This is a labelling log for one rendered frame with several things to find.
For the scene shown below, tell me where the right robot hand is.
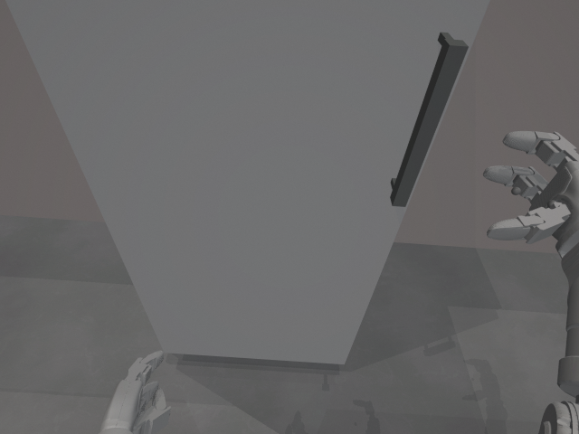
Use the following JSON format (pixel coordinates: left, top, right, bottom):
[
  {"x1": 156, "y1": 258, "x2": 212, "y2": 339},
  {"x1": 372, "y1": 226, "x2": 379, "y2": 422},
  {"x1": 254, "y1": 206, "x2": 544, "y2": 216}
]
[{"x1": 483, "y1": 131, "x2": 579, "y2": 244}]

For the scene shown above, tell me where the left robot hand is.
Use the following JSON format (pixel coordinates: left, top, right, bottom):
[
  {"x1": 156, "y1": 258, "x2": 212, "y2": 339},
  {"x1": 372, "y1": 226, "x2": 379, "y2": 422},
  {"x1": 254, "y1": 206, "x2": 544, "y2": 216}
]
[{"x1": 100, "y1": 351, "x2": 171, "y2": 434}]

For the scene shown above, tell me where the right robot forearm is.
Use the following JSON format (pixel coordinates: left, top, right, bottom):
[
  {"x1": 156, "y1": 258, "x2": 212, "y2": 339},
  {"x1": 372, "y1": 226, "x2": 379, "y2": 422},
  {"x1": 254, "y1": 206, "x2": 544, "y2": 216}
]
[{"x1": 555, "y1": 222, "x2": 579, "y2": 405}]

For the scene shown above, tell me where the handle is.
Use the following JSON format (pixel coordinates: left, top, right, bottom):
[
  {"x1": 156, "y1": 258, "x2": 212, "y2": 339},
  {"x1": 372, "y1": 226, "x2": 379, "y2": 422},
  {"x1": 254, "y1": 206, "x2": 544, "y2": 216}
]
[{"x1": 390, "y1": 32, "x2": 469, "y2": 207}]

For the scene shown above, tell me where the fridge door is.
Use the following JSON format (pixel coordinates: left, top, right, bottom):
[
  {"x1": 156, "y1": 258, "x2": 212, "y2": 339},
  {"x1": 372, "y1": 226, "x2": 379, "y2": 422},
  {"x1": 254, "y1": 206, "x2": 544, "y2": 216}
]
[{"x1": 5, "y1": 0, "x2": 489, "y2": 364}]

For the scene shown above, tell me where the robot right upper arm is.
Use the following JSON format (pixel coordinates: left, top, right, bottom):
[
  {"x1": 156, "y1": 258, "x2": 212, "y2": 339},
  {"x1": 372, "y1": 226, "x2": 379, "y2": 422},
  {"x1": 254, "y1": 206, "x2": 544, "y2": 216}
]
[{"x1": 538, "y1": 401, "x2": 579, "y2": 434}]

